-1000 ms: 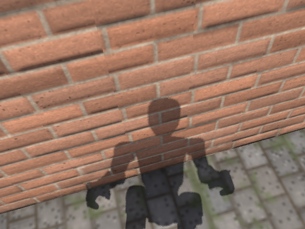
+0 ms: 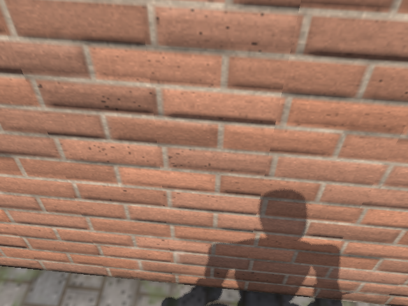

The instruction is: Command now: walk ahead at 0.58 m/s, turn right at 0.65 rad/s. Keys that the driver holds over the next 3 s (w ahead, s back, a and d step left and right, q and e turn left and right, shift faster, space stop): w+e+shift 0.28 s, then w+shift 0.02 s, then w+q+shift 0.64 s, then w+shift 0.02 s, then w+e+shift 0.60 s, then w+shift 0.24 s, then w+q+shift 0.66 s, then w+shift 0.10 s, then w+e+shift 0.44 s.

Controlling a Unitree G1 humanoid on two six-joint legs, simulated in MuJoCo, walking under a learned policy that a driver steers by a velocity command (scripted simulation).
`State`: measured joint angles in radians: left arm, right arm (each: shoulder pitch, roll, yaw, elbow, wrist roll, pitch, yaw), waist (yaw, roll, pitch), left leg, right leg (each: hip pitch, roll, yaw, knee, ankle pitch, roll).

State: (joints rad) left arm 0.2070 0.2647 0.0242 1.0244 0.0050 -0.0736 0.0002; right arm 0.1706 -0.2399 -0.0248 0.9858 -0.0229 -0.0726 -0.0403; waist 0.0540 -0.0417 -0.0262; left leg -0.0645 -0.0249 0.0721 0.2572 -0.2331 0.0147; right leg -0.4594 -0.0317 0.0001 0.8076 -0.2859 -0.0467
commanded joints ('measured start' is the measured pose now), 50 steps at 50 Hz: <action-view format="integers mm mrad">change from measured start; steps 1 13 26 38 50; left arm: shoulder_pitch -132 -7 -108 -151 -200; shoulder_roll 31 229 184 176 137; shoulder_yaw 1 79 21 48 10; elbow -97 -128 -79 -70 -187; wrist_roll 5 -12 12 -1 0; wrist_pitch -10 56 98 66 47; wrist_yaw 10 24 72 82 61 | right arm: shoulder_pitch -66 -26 -78 63 53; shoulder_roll -153 -156 -155 -139 -234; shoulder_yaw -35 -8 -20 -30 -78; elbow -48 -89 -40 -34 -43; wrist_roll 8 -3 12 20 24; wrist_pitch -45 25 86 50 88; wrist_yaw -2 -49 12 2 -9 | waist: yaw -19 -51 -35 -100 -99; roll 144 48 -85 11 182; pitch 30 -62 11 13 -55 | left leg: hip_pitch -57 -549 -374 -110 63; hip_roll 242 12 3 19 171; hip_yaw -9 -143 -119 -134 -464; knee -41 908 653 116 129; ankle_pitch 458 -196 -132 -69 609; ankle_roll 102 -39 -28 48 161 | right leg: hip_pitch -47 389 238 228 -86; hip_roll -19 -164 -159 -130 87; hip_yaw -37 369 288 88 20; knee -37 -371 -597 -391 16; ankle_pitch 44 1047 16 5 -86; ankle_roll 0 -209 -127 -61 81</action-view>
